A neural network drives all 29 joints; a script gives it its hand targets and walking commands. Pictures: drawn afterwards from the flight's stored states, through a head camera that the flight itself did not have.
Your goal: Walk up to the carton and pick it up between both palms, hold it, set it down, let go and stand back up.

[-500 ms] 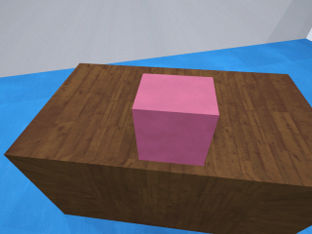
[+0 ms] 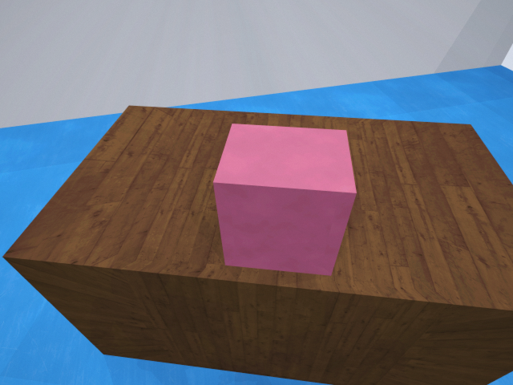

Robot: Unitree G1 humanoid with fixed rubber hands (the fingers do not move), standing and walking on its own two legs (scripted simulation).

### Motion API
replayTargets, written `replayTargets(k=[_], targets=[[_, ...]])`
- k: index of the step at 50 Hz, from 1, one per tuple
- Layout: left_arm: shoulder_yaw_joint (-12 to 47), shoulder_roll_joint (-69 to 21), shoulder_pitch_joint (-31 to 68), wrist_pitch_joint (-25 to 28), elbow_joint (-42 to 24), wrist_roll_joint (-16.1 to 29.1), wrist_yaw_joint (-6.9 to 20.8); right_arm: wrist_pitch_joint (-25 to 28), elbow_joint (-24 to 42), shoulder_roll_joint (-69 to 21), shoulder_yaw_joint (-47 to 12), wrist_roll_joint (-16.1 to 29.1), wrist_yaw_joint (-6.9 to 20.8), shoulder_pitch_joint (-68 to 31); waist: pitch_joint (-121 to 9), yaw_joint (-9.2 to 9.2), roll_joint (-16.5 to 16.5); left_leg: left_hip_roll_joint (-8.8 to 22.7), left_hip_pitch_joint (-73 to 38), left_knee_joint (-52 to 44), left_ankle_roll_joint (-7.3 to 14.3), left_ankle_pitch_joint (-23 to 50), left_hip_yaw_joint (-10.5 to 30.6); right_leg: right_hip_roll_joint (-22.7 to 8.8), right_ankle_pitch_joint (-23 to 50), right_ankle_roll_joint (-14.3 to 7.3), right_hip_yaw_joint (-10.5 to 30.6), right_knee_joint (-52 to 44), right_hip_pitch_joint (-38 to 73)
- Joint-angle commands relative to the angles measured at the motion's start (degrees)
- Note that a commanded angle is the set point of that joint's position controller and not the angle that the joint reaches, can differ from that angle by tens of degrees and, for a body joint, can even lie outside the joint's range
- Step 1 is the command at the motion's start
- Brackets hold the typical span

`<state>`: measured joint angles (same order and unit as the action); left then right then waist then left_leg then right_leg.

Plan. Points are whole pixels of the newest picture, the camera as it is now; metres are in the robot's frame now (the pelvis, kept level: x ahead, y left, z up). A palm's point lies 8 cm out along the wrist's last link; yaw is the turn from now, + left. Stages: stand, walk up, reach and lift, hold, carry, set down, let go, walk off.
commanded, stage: stand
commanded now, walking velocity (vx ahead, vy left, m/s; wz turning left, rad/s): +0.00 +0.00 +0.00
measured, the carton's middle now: (282, 201) +0.49 -0.03 +0.00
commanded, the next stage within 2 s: none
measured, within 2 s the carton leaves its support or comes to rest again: neither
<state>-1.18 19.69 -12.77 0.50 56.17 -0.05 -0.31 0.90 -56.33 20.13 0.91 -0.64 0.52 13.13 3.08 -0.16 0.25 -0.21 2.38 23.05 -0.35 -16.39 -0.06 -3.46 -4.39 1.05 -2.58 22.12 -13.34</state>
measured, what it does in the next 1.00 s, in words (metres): stands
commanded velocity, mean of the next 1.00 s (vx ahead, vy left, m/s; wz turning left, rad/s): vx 0.00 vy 0.00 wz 0.00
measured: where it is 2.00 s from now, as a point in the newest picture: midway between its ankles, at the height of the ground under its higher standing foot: outside the picture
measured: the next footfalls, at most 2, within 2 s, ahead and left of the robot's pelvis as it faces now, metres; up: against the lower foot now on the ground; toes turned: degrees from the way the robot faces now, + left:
none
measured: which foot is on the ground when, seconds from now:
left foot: down 0.00-1.00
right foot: down 0.00-1.00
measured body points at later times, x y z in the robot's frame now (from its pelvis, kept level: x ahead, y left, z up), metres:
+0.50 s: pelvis +0.01 +0.00 +0.00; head +0.01 -0.01 +0.45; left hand +0.06 +0.29 -0.13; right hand +0.07 -0.30 -0.13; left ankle -0.04 +0.12 -0.74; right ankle +0.09 -0.13 -0.74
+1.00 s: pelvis +0.02 -0.01 +0.00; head +0.03 -0.02 +0.45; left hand +0.09 +0.29 -0.12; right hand +0.08 -0.31 -0.13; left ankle -0.04 +0.12 -0.74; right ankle +0.09 -0.13 -0.74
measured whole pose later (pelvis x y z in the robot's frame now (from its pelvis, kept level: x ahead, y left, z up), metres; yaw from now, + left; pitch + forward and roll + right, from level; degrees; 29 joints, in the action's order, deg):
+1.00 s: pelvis +0.02 -0.01 +0.00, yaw +0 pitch -4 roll +0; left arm -0.8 18.2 -10.4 0.3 59.6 0.2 -0.9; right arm 0.9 -59.9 20.8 2.0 -0.1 -0.3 12.1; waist 3.7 -0.1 1.5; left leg 1.1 -0.7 19.4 -1.3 -16.4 0.6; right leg -2.3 -6.1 0.3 -3.5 21.1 -11.3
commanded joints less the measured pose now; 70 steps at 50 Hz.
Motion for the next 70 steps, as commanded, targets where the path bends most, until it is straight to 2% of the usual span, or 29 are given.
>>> replayTargets(k=[1,5,9,11,12,14,15,17,22,24,27,28,31,37,38,40,42,43,44,46,52,54,56,58,60,63,65,67,70], targets=[[-2.74,13.51,0.97,1.72,-3.53,0.52,-1.08,1.65,3.54,11.71,2.59,0.67,-0.24,-0.77,-0.27,-0.79,0.19,6.68,10.52,-8.01,1.96,1.49,5.16,-5.01,-3.44,-2.47,7.28,-3.09,7.88],[-3.37,13.76,2.32,1.47,-3.03,-0.44,-1.21,1.47,3.27,10.69,2.26,0.19,-0.16,-1.79,0.82,-0.21,-2.3,6.2,10.95,-7.59,1.62,2.62,5.43,-5.33,-3.21,-2.4,6.44,-3.64,7.79],[-3.31,12.58,-0.55,1.33,-1.77,0.58,-0.82,1.83,2.37,13.89,3.37,0.08,-0.25,-2.19,-0.81,-1.47,0.18,6.52,11.77,-8.16,2.2,-2.7,5.21,-5.7,-4.92,-2.43,6.57,-5.08,9.98],[-2.02,10.32,0.91,1.26,-2.68,0.41,-0.96,1.79,3.86,12.08,2.99,0.52,-0.58,-3.16,-2.26,-0.75,-0.03,6.93,7.39,-7.07,1.31,3.54,5.54,-5.26,-3.13,-2.63,5.69,-4.29,7.91],[-1.87,10.28,0.42,1.45,-1.62,0.4,-0.96,1.97,1.96,10.76,2.69,0.75,-0.9,0.55,0.08,-0.25,-3.23,7.04,8.16,-6.76,1.35,3.66,5.5,-6.07,-3.06,-2.22,6.48,-4.75,6.62],[-2.53,12.53,1.08,1.5,-1.01,0.04,-1.59,1.02,1.81,11.65,3.02,0.55,-1.01,0.02,-1.01,0.6,1.58,6.31,6.33,-5.99,1.39,3.15,4.54,-6.48,-5.64,-2.95,7.92,-6.62,5.89],[-2.54,11.85,1.39,1.65,-1.86,0.25,-1.55,1.05,2.66,11.27,2.81,0.58,-0.88,-2.23,0.84,-0.54,1.01,6.53,8.82,-6.91,1.05,2.47,5.02,-5.98,-4.69,-2.5,7.39,-5.56,5.99],[-2.46,12.56,2.9,1.6,-1.93,0.39,-1.45,0.99,1.2,11.67,2.92,0.33,-0.86,0.86,0.32,1.02,-3.32,6.81,8.12,-7.55,1.56,2.93,5.78,-5.48,-4.97,-3.25,7.46,-4.68,6.26],[-1.55,9.06,-1.18,1.42,0.42,1.12,-1.3,1.23,1.34,10.85,2.47,0.68,-1.11,0.04,0.48,0.15,3.4,7.43,7.14,-8.65,1.84,3.73,5.13,-5.89,-3.63,-2.56,6.61,-5.59,7.61],[-2.42,12.41,3.21,1.23,-0.85,0.02,-1.01,1.5,1.79,10.45,2.35,0.18,-0.91,-0.09,0.35,0.43,-1.81,8.23,7.82,-7.98,1.79,3.36,4.87,-4.7,-0.67,-2.58,6.68,-4.6,8.18],[-2.63,12.1,2.8,1.54,-0.4,-0.51,-1.12,1.48,1.72,10.75,2.44,-0.03,-1.35,-2.5,0.22,-0.94,-2.56,7.25,6.7,-9.07,1.09,6.51,5.28,-4.71,0.17,-2.46,5.25,-3.1,8.31],[-2.52,10.97,1.99,1.54,-1.29,-0.15,-0.89,1.44,0.91,11.86,2.38,0.09,-1.13,0.39,-1.75,0.21,1.93,6.74,7.07,-8.01,1.16,6.4,4.01,-4.75,1.0,-2.49,5.13,-4.11,10.22],[-2.16,10.61,1.68,1.44,0.18,0.86,-1.02,1.5,1.26,12.53,2.99,0.68,-1.45,-1.9,0.2,-0.52,-2.64,7.74,8.4,-9.19,1.59,5.69,5.96,-5.14,0.86,-2.58,5.51,-4.15,10.04],[-2.18,9.4,2.25,1.77,0.34,0.01,-1.39,1.57,0.04,11.43,3.21,1.19,-0.96,-0.67,-4.32,0.14,2.28,6.83,4.76,-8.55,0.51,6.65,4.26,-5.63,1.71,-2.45,4.9,-4.15,11.64],[-2.05,10.48,3.77,1.18,-1.24,0.26,-1.08,1.27,0.02,11.48,3.14,1.26,-1.78,0.37,-0.01,0.83,-1.16,7.12,6.88,-8.44,0.3,9.96,4.47,-5.38,5.56,-2.65,4.97,-1.88,9.34],[-2.48,11.43,2.1,0.88,0.44,-0.18,-1.34,0.75,-0.31,11.93,3.34,0.32,-1.93,0.81,-1.85,-0.45,0.44,7.28,4.78,-7.97,0.86,12.88,4.12,-5.42,3.96,-3.05,5.74,-2.61,10.11],[-2.93,11.98,3.16,0.67,-0.43,0.22,-0.96,0.97,0.26,12.89,3.49,0.21,-1.48,-2.67,-1.49,-0.72,-3.37,7.49,6.66,-7.73,1.2,2.89,5.08,-4.25,-1.95,-2.02,4.25,-5.27,8.75],[-2.27,10.39,2.49,1.06,-0.84,0.15,-1.14,0.69,0.13,12.54,3.41,0.41,-1.51,-2.43,-0.55,-1.07,0.67,6.73,7.11,-7.87,0.94,3.6,4.01,-4.95,-2.8,-2.48,5.61,-5.03,8.44],[-2.56,12.23,2.73,0.96,0.02,0.07,-1.53,0.36,-0.42,11.15,3.45,0.54,-1.46,0.14,1.17,-0.05,-4.47,7.09,5.76,-8.65,0.54,6.81,4.12,-5.16,0.25,-2.4,5.41,-4.41,7.2],[-2.32,10.78,3.4,0.81,0.36,0.04,-1.63,0.59,-0.86,12.28,3.43,0.25,-1.48,-0.16,-0.42,0.38,0.65,7.21,5.95,-8.76,1.08,6.86,4.04,-4.86,0.83,-2.82,5.72,-4.25,7.97],[-2.26,10.18,5.72,0.87,-0.61,-0.13,-1.43,1.02,0.64,10.1,2.57,0.63,-1.43,-0.68,0.58,0.74,-2.01,7.53,6.21,-9.02,0.9,6.85,4.08,-5.12,3.58,-3.19,5.69,-3.45,8.5],[-2.73,11.31,6.06,1.15,-0.79,0.14,-1.52,1.37,1.3,14.09,3.99,-0.04,-1.42,-4.4,0.15,0.02,0.81,7.62,6.75,-8.86,1.26,8.65,3.98,-5.55,5.73,-2.82,5.99,-4.08,8.77],[-2.47,10.72,3.78,1.23,-0.09,0.54,-1.44,1.26,-0.78,9.39,2.58,0.51,-1.78,0.8,-1.59,0.78,-3.07,7.65,4.37,-8.76,1.14,8.46,3.64,-6.13,6.97,-3.74,6.76,-3.75,10.49],[-2.49,9.85,1.86,1.42,0.32,0.28,-1.11,1.29,-0.26,11.33,3.07,1.0,-1.67,-0.83,-1.92,-0.74,0.94,6.81,4.71,-8.87,0.63,4.49,3.5,-5.07,2.67,-3.2,5.78,-5.43,10.76],[-2.73,11.07,3.83,1.28,0.12,0.53,-1.25,1.02,-0.24,10.79,3.04,0.73,-1.75,-1.16,-0.93,0.13,-2.86,7.7,5.47,-8.81,1.32,5.79,4.68,-4.89,-0.63,-3.04,6.4,-4.91,9.6],[-2.8,9.76,3.45,1.13,-0.1,0.55,-1.16,1.61,-1.58,11.85,3.06,0.6,-1.89,0.58,0.27,-0.17,0.05,8.12,6.44,-9.04,1.31,7.61,4.55,-4.98,0.8,-2.45,5.87,-4.66,9.28],[-2.61,9.81,0.63,1.58,1.14,0.7,-1.45,1.8,-2.37,11.05,3.18,0.94,-1.71,1.69,-3.44,-0.55,-2.65,7.02,3.28,-8.33,0.79,6.65,4.18,-4.8,-0.89,-2.26,5.56,-5.0,11.47],[-2.93,10.24,4.59,1.35,-0.62,0.61,-1.48,1.1,-1.61,11.38,3.2,0.15,-1.71,-0.46,1.84,-0.05,0.69,7.43,7.52,-9.57,0.88,4.95,3.27,-5.25,0.33,-2.72,5.87,-5.15,8.78],[-3.29,11.52,3.28,0.89,0.72,0.47,-1.34,0.93,-1.99,11.99,3.16,0.51,-1.86,0.73,0.7,0.53,-1.9,7.34,5.6,-8.5,1.1,4.5,3.46,-5.94,-4.41,-2.32,7.08,-6.49,8.2]])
